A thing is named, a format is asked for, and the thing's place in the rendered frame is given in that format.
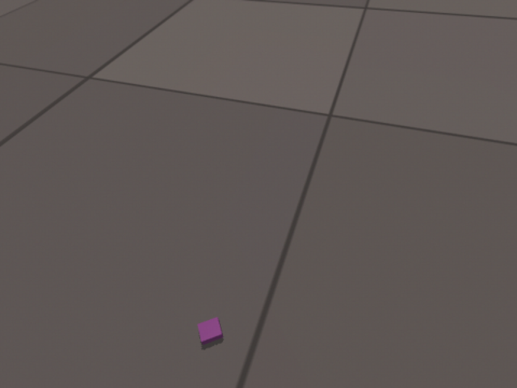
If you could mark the small box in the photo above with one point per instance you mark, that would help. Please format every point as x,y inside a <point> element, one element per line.
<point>210,330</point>

